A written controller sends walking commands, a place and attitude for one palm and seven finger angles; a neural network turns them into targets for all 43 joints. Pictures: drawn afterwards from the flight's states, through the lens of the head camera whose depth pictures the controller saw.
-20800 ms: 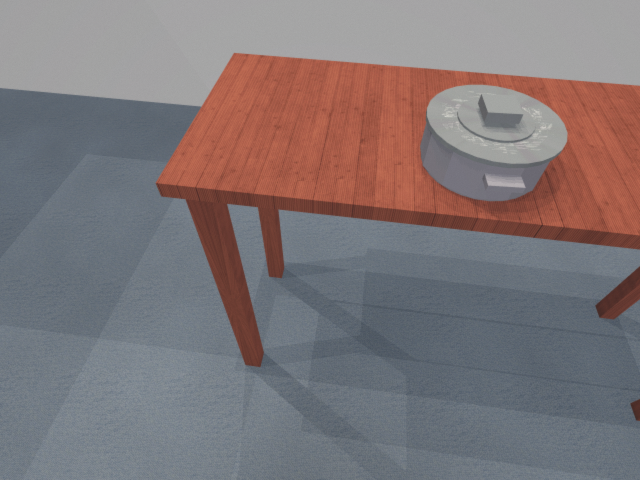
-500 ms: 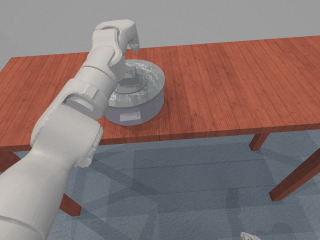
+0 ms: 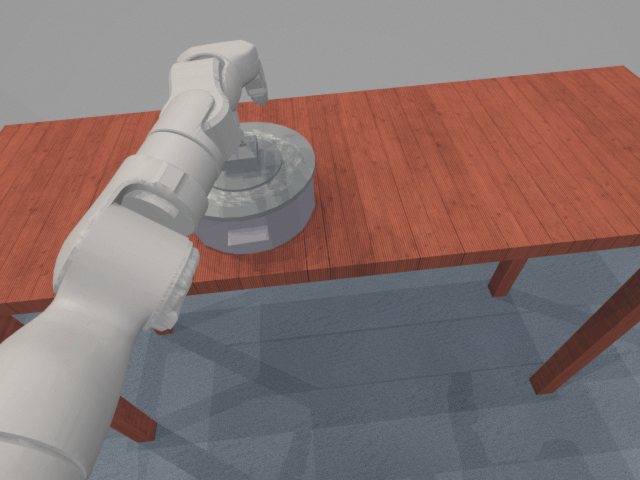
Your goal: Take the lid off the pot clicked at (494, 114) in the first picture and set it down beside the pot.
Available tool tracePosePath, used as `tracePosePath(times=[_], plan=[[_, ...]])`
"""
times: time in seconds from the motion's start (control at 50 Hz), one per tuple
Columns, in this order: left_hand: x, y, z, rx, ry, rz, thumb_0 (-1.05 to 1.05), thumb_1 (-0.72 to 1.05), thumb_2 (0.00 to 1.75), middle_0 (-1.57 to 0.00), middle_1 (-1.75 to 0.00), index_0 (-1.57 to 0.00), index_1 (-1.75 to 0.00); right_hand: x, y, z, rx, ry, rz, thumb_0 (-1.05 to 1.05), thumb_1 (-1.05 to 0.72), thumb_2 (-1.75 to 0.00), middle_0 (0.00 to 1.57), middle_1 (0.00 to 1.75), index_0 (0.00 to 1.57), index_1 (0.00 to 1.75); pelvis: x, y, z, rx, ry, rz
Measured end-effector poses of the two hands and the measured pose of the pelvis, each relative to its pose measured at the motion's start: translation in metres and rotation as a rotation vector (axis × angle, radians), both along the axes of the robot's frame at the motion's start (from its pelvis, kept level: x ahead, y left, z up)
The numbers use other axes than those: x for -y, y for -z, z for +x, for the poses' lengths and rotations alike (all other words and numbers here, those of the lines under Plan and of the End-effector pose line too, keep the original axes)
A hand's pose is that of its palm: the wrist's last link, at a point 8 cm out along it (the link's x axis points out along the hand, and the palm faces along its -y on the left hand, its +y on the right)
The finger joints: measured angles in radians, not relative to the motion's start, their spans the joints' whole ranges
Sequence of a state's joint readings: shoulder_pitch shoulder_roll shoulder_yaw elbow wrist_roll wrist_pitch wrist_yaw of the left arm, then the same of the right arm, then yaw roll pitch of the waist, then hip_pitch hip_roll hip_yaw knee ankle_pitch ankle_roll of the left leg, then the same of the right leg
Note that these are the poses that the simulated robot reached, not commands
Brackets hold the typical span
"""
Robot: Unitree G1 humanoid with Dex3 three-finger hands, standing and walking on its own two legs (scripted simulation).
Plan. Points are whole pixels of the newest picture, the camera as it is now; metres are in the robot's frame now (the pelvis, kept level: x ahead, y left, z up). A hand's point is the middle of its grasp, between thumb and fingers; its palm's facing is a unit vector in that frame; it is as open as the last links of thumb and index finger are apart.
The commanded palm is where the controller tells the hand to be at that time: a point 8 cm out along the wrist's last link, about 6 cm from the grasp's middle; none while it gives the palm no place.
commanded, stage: move the open hand above the knob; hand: left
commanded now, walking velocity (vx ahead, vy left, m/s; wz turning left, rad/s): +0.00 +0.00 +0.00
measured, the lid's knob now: (239, 152) +0.52 +0.09 +0.14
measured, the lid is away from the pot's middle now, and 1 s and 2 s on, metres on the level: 0.01 0.01 0.01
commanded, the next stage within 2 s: none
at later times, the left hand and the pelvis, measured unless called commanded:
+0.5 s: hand (217, 120) +0.49 +0.09 +0.22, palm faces -0.24 -0.06 -0.97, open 10.2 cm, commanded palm +0.47 +0.09 +0.27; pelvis +0.00 +0.00 +0.00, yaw +1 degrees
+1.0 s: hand (225, 120) +0.48 +0.08 +0.22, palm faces -0.23 -0.04 -0.97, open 10.2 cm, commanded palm +0.46 +0.09 +0.27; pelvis -0.01 +0.00 +0.00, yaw +1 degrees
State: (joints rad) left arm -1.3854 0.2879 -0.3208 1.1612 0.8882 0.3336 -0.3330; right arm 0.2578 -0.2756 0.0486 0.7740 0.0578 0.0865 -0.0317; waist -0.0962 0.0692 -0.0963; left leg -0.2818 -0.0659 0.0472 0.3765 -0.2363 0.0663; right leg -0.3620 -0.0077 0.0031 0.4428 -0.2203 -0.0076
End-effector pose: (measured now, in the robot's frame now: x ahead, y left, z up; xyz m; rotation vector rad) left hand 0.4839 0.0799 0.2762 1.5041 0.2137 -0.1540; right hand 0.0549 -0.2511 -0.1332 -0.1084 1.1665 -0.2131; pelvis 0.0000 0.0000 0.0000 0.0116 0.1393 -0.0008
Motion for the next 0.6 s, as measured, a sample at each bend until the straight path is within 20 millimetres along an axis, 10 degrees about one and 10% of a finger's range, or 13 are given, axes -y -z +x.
tracePosePath(times=[0.6], plan=[[-0.013, 0.003, -0.010, -0.011, 0.018, 0.022, 0.00, -0.24, 1.28, -0.82, -0.08, -0.82, -0.08, -0.002, -0.010, 0.042, 0.079, -0.057, 0.000, 0.01, -0.90, -0.90, 0.20, 0.30, 0.20, 0.30, 0.002, 0.000, 0.001, 0.014, -0.020, -0.001]])
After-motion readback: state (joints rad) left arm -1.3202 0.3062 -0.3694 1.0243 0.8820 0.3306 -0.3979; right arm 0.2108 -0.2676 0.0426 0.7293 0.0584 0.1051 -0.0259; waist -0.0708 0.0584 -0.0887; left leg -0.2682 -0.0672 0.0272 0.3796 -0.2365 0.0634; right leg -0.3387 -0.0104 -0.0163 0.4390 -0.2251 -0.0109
